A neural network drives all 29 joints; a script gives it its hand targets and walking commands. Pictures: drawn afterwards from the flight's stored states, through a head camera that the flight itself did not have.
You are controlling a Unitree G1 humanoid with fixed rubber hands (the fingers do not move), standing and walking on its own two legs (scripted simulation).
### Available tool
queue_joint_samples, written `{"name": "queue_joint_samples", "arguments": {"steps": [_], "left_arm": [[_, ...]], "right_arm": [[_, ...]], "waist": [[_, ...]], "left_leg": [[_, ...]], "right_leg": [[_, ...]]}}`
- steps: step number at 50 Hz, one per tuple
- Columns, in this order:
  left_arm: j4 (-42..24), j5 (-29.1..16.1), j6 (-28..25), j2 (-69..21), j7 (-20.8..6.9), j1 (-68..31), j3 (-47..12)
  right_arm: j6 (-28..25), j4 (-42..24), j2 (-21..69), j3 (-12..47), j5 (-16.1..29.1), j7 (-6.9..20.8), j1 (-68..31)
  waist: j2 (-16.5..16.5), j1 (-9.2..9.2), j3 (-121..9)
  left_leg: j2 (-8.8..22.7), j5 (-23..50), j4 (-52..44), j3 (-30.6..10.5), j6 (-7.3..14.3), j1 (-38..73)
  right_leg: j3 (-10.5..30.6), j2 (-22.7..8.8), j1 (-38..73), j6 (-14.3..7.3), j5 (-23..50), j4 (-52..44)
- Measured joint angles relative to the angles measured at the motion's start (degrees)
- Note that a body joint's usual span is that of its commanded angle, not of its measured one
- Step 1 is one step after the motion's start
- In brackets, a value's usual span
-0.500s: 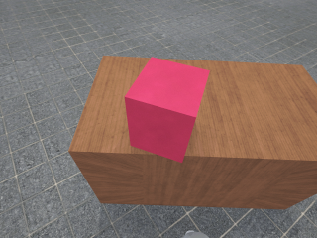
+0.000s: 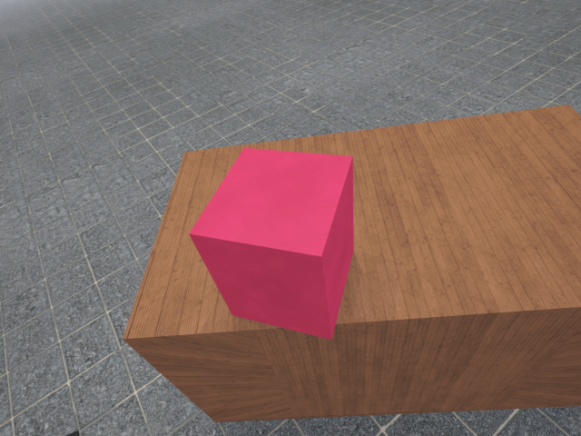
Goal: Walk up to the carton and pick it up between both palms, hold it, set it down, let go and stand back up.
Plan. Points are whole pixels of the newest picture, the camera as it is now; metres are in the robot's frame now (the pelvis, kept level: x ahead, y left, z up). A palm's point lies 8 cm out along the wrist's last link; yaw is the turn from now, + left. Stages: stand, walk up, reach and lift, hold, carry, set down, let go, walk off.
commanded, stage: walk up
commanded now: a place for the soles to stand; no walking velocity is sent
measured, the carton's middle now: (287, 242) +0.44 +0.02 -0.02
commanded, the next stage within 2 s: none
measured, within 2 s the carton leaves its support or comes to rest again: neither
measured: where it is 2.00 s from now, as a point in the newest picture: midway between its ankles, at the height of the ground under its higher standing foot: outside the picture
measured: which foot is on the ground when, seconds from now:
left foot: up 0.00-0.18, down 0.20-0.70, up 0.72-0.94, down 0.96-1.00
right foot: down 0.00-0.20, up 0.22-0.66, down 0.68-1.00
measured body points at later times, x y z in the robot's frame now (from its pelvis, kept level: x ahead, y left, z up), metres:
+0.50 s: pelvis +0.04 +0.06 +0.00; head +0.06 +0.09 +0.45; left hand +0.12 +0.39 -0.12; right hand +0.13 -0.28 -0.06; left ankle +0.11 +0.15 -0.74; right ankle +0.05 -0.09 -0.69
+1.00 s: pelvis +0.06 +0.04 -0.01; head +0.09 +0.03 +0.44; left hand +0.17 +0.37 -0.10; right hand +0.15 -0.30 -0.10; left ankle +0.12 +0.17 -0.74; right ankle +0.07 -0.07 -0.74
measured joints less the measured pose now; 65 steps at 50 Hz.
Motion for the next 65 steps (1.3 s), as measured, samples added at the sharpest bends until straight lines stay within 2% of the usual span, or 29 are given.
{"name": "queue_joint_samples", "arguments": {"steps": [4, 9, 11, 14, 16, 18, 28, 32, 34, 36, 40, 43, 48, 50, 52, 55, 56, 65], "left_arm": [[-1.1, 0.0, 0.67, -0.01, -0.67, -0.02, -0.01], [-1.7, 0.0, 1.66, -0.03, -0.9, -0.05, -0.01], [-2.11, 0.0, 2.23, -0.06, -0.87, -0.07, -0.01], [-2.08, 0.0, 3.37, -0.15, -0.76, -0.07, -0.09], [-1.91, 0.0, 3.82, -0.13, -0.72, -0.05, -0.1], [-1.25, 0.0, 4.04, -0.12, -0.73, 0.01, -0.1], [0.87, 0.0, 4.53, -0.1, -0.76, 0.39, -0.1], [1.13, 0.0, 3.98, -0.08, -0.97, 0.46, -0.1], [1.47, 0.0, 3.67, -0.06, -0.97, 1.15, -0.1], [2.28, 0.0, 3.5, -0.12, -0.9, 1.59, -0.09], [2.48, 0.0, 3.25, -0.12, -0.54, 1.56, -0.1], [1.8, 0.0, 3.08, -0.14, -0.6, 0.75, -0.11], [-0.42, 0.0, 3.23, -0.15, -0.76, -0.04, -0.12], [-0.65, 0.0, 3.87, -0.16, -0.76, -0.03, -0.11], [-0.82, 0.0, 4.42, -0.2, -0.76, -0.05, -0.12], [-0.94, 0.0, 4.51, -0.17, -0.74, -0.06, -0.12], [-0.94, 0.0, 4.2, -0.18, -0.74, -0.07, -0.13], [-0.65, 0.0, 3.02, -0.19, -0.89, -0.07, -0.16]], "right_arm": [[-0.02, 0.01, -0.02, -0.01, 0.0, 0.0, 0.24], [-1.33, -0.04, -0.05, -0.03, 0.01, -0.28, -1.38], [-2.29, 0.01, 0.13, -0.03, -0.02, -0.71, -1.86], [-2.6, 0.06, 0.21, -0.02, -0.16, -1.21, -1.03], [-2.3, 0.05, 0.21, -0.02, -0.19, -1.27, -0.41], [-2.24, 0.02, 0.21, -0.01, -0.19, -1.51, -0.57], [-2.84, 0.04, 0.22, 0.0, -0.19, -2.15, -2.22], [-1.77, 0.06, 0.24, 0.01, -0.19, -2.15, -2.27], [-0.97, 0.06, 0.25, 0.0, -0.19, -2.15, -3.01], [-0.19, 0.09, 0.28, 0.0, -0.19, -2.15, -3.64], [0.25, 0.05, 0.25, 0.0, -0.13, -2.15, -3.49], [-0.05, 0.11, 0.23, 0.0, 0.0, -2.15, -3.16], [-1.34, 0.23, 0.2, 0.0, 0.01, -2.42, -4.06], [-2.17, 0.25, 0.23, 0.2, 0.01, -2.8, -4.59], [-2.95, 0.28, 0.25, 0.27, 0.01, -3.18, -4.87], [-2.98, 0.29, 0.27, 0.29, 0.01, -3.3, -5.61], [-2.8, 0.29, 0.26, 0.28, 0.01, -3.3, -6.29], [-2.12, 0.3, 0.26, 0.29, -0.04, -3.3, -8.21]], "waist": [[-0.24, -0.02, 0.27], [-2.1, 0.07, 0.46], [-4.18, 0.13, 1.26], [-6.35, 0.13, 0.46], [-6.64, 0.15, -0.71], [-6.37, 0.19, -1.14], [-6.44, 0.22, -1.97], [-6.0, 0.28, -2.26], [-5.88, 0.33, -2.2], [-4.91, 0.31, -1.9], [-3.35, 0.36, -2.19], [-2.7, 0.31, -2.33], [-2.73, 0.3, -0.86], [-4.17, 0.5, -0.41], [-5.71, 0.55, -0.73], [-6.81, 0.63, -1.98], [-6.97, 0.61, -2.08], [-5.45, 0.58, -4.55]], "left_leg": [[0.43, 0.38, -6.58, 0.92, -1.0, -0.06], [0.48, 1.44, -18.12, 4.25, -0.98, 0.31], [-0.15, 8.83, -20.95, 5.38, -0.54, 0.79], [-0.51, 8.52, -21.04, 5.76, 0.16, 0.83], [-0.51, 8.47, -23.02, 5.25, 0.62, 0.85], [-0.51, 9.85, -25.18, 4.84, 0.95, 1.2], [-0.62, 9.53, -25.49, 6.69, 1.28, 1.35], [-0.63, 8.6, -24.31, 7.9, 1.29, 1.33], [-0.62, 6.04, -21.15, 8.6, 1.21, 1.2], [-0.39, 0.05, -15.76, 8.03, 1.12, 0.81], [-0.53, -1.56, -7.92, 5.74, 0.91, 0.29], [-0.53, -1.62, -8.84, 4.14, 0.56, 0.25], [-0.56, -1.07, -19.07, 4.56, 0.51, 0.74], [-1.06, 7.85, -23.03, 5.08, -0.45, 1.81], [-1.46, 8.55, -23.27, 5.42, -1.5, 2.18], [-1.15, 6.58, -22.32, 5.27, -1.59, 2.16], [-1.01, 6.07, -21.61, 5.29, -1.58, 2.18], [-0.97, 5.1, -20.95, 5.95, -1.28, 2.16]], "right_leg": [[-0.37, 0.59, 0.12, 0.02, -0.63, -0.45], [-1.15, 1.33, -0.96, 0.49, -2.24, 1.28], [-0.17, 0.75, -3.02, 0.54, -4.49, 6.42], [1.88, 2.65, -7.41, 0.55, -9.76, 15.66], [1.91, 3.84, -10.61, 0.55, -11.12, 20.92], [1.99, 4.35, -12.23, 0.55, -10.84, 22.3], [3.44, 3.69, -13.33, 0.55, -9.4, 18.19], [1.59, 2.67, -10.84, 0.56, -7.88, 11.49], [1.05, 2.65, -7.0, 0.55, -6.1, 6.15], [0.97, 3.13, -5.85, 0.49, -3.17, 6.7], [1.41, 3.25, -3.21, 0.18, -3.41, 5.35], [1.9, 3.17, -3.65, 0.18, -2.65, 3.92], [1.59, 3.39, -5.76, 0.18, -2.68, 4.24], [2.02, 2.92, -6.45, 0.17, -3.52, 5.92], [2.39, 2.5, -7.05, 0.18, -3.62, 7.46], [2.44, 2.65, -6.37, 0.18, -5.76, 5.82], [2.4, 2.72, -5.95, 0.21, -3.53, 5.08], [3.06, 2.7, -5.87, 0.8, -3.46, 4.99]]}}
